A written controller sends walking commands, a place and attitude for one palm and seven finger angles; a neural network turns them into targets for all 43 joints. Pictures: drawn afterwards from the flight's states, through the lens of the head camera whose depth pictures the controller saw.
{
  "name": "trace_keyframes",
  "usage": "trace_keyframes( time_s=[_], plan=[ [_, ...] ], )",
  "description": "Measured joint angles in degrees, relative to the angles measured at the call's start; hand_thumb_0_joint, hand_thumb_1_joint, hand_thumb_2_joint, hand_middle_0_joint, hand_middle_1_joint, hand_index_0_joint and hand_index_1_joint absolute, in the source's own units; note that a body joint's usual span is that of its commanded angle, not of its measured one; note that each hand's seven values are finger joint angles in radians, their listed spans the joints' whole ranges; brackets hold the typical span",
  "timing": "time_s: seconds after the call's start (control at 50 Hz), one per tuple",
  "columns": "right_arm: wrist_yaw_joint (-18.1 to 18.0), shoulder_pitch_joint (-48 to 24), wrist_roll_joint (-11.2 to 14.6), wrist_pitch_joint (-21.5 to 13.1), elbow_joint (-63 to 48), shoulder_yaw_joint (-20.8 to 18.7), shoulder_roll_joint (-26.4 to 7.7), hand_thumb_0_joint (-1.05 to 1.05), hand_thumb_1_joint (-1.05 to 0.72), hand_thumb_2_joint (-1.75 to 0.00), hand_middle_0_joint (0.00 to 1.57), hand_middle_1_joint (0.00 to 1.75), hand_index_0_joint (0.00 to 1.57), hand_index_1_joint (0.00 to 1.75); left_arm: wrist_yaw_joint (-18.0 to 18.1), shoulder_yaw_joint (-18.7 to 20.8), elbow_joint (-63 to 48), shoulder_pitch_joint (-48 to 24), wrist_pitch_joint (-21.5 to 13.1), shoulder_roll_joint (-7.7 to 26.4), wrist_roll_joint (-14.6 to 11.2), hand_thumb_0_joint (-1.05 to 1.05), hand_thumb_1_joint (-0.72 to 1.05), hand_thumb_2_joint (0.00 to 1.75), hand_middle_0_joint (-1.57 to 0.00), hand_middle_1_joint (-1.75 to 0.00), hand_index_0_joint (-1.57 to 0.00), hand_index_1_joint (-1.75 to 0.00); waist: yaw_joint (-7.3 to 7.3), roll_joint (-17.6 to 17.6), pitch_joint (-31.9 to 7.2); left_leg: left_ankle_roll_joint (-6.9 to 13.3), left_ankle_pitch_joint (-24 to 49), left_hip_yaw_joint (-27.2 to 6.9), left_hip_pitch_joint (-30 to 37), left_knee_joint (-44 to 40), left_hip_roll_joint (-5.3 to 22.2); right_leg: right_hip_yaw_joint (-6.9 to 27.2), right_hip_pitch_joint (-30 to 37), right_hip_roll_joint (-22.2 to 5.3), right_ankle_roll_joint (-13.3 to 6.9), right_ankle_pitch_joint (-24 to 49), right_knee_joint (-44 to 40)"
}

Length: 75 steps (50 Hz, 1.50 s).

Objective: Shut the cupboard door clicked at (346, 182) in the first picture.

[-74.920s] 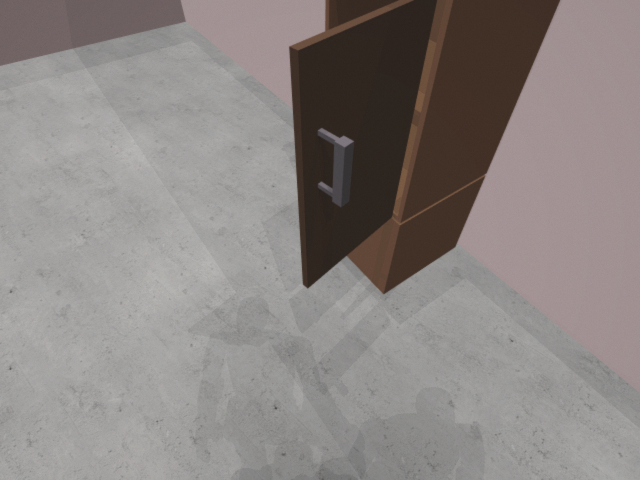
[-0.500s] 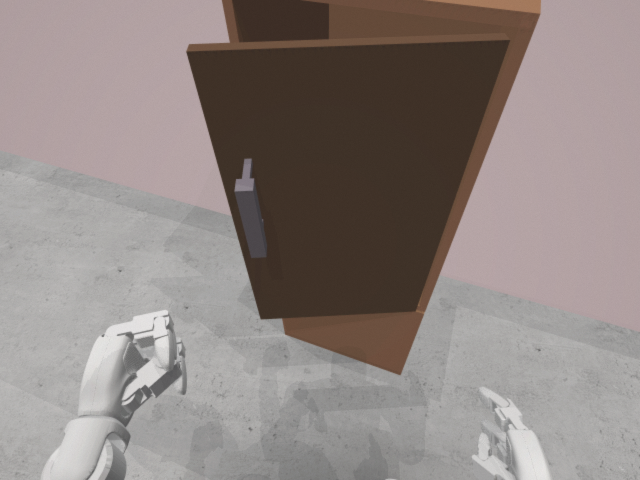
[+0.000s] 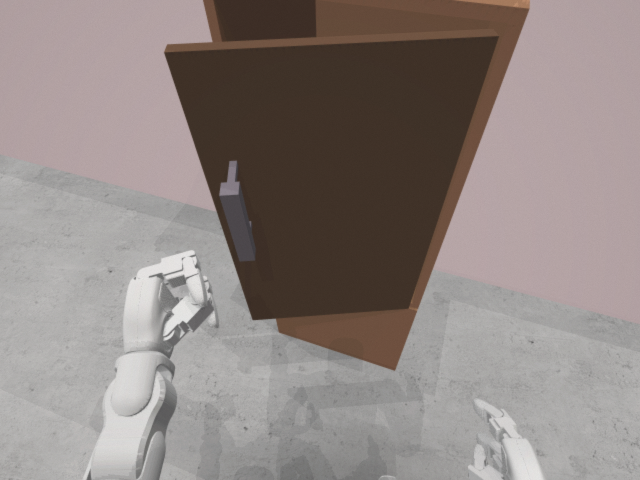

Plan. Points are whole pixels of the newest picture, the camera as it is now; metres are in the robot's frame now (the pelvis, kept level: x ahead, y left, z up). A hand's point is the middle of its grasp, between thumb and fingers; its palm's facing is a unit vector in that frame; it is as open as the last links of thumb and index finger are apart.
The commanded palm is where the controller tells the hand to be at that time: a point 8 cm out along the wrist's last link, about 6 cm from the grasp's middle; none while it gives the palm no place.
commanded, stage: bring the fist close to the handle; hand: left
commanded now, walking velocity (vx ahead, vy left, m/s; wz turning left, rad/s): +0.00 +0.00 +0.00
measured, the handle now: (240, 212) +0.45 +0.14 +0.08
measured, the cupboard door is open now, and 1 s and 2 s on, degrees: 24 24 4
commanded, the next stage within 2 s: push the door shut along its arc in 0.84 s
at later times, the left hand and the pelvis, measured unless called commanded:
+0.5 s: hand (265, 271) +0.35 +0.09 +0.07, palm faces +0.04 -1.00 +0.00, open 3.1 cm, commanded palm +0.32 +0.15 +0.08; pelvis +0.00 +0.01 +0.00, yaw -1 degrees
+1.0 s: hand (261, 267) +0.34 +0.09 +0.09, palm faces +0.10 -1.00 -0.02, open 3.1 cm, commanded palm +0.32 +0.15 +0.08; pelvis -0.02 -0.01 +0.00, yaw -1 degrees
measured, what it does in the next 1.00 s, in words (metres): stands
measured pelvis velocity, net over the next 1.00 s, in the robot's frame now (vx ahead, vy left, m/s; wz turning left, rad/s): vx -0.02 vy -0.01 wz -0.01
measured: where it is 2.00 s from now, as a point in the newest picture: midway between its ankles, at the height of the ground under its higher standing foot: outside the picture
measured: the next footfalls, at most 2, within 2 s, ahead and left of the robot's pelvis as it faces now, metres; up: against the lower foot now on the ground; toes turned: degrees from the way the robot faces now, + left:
none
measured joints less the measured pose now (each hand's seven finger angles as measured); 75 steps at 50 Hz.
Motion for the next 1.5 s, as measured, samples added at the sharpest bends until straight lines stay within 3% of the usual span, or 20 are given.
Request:
trace_keyframes(
  time_s=[0.16,0.34,0.5,0.66,0.82,0.96,1.06,1.16,1.32,1.5],
  plan=[
    [-0.1,-0.5,0.3,2.3,0.3,-0.1,0.0,0.02,-0.9,-0.9,0.2,0.3,0.2,0.3,-0.3,-3.1,5.3,-4.1,3.4,-0.9,0.8,0.01,0.9,0.9,-1.3,-1.5,-1.3,-1.5,-0.21,0.5,0.4,0.3,0.3,0.2,0.4,-0.7,-0.2,0.3,0.3,-0.2,0.3,0.3,-0.6],
    [0.6,-1.0,-0.2,3.0,1.3,-0.5,0.4,0.02,-0.9,-0.9,0.2,0.3,0.2,0.3,4.3,-3.6,9.9,-11.6,0.4,-2.5,2.7,0.01,0.9,0.9,-1.3,-1.5,-1.3,-1.5,-0.5,0.2,0.0,0.3,0.3,0.2,-0.5,-0.1,-0.2,0.2,-0.4,-0.2,0.4,0.4,-0.3],
    [0.8,-0.7,-0.2,5.2,1.6,-0.4,0.7,0.02,-0.9,-0.9,0.2,0.3,0.2,0.3,6.0,-5.1,17.8,-17.2,3.1,-4.5,3.5,0.01,0.9,0.9,-1.3,-1.5,-1.3,-1.5,-1.26,0.1,0.1,0.5,1.0,0.9,-0.2,-1.2,-0.3,0.9,-0.5,-0.3,0.5,1.1,-1.0],
    [1.6,0.6,-0.9,6.0,2.1,-0.9,0.9,0.02,-0.9,-0.9,0.2,0.3,0.2,0.3,9.0,-3.6,18.8,-18.1,-1.7,-4.3,5.0,0.01,0.9,0.9,-1.3,-1.5,-1.3,-1.5,-1.4,-0.1,-0.3,0.2,1.2,1.5,-0.1,-1.5,0.1,1.4,-0.7,0.2,0.2,1.5,-1.0],
    [1.3,0.8,-0.3,7.3,2.2,-1.0,0.4,0.02,-0.9,-0.9,0.2,0.3,0.2,0.3,7.4,-4.2,20.0,-16.0,-0.3,-4.2,4.0,0.01,0.9,0.9,-1.3,-1.5,-1.3,-1.5,-1.21,0.2,0.2,0.0,2.2,1.3,1.5,-3.1,0.2,1.3,0.8,0.2,0.1,2.3,-2.5],
    [0.9,-0.8,-0.6,6.3,2.7,-1.0,0.4,0.02,-0.9,-0.9,0.2,0.3,0.2,0.3,8.5,-3.6,20.4,-17.7,-3.7,-3.5,4.4,0.01,0.9,0.9,-1.3,-1.5,-1.3,-1.5,-1.43,-0.4,0.6,-0.3,2.5,0.9,0.9,-2.6,0.3,0.8,0.5,0.3,-0.3,2.6,-2.2],
    [0.8,-1.7,-0.3,6.5,2.8,-0.9,0.1,0.02,-0.9,-0.9,0.2,0.3,0.2,0.3,6.4,-3.5,24.6,-21.1,-3.4,-2.5,4.6,0.01,0.9,0.9,-1.3,-1.5,-1.3,-1.5,-1.59,-0.1,0.4,-0.4,2.6,0.6,0.2,-2.2,0.2,0.5,0.0,0.2,-0.4,2.6,-2.0],
    [0.0,-2.1,0.2,6.8,3.1,-0.5,0.3,0.02,-0.9,-0.9,0.2,0.3,0.2,0.3,4.1,-1.4,30.1,-25.3,-2.3,-1.2,2.9,0.01,0.9,0.9,-1.3,-1.5,-1.3,-1.5,-2.22,-0.2,0.8,-0.4,3.1,0.8,0.0,-2.8,0.3,0.7,-0.4,0.2,-0.4,3.1,-2.5],
    [0.3,-0.1,0.3,6.1,4.7,-1.2,-0.1,0.01,-0.9,-0.9,0.2,0.3,0.2,0.3,0.9,1.1,36.8,-30.9,-6.6,0.5,2.5,0.01,0.89,0.9,-1.33,-1.5,-1.3,-1.5,-2.59,-0.2,0.3,-0.4,2.6,0.8,-2.3,-1.5,0.3,0.6,-2.6,0.2,-0.4,2.8,-1.4],
    [0.4,2.4,0.8,6.3,6.5,-1.7,-0.6,0.01,-0.9,-0.9,0.2,0.3,0.2,0.3,-2.8,2.3,44.8,-37.6,-7.6,2.6,1.6,0.01,0.9,0.9,-1.35,-1.5,-1.3,-1.5,-3.18,0.0,0.3,0.1,2.6,0.7,-4.1,-0.7,-0.1,0.6,-4.1,-0.2,0.0,2.9,-0.9]
  ],
)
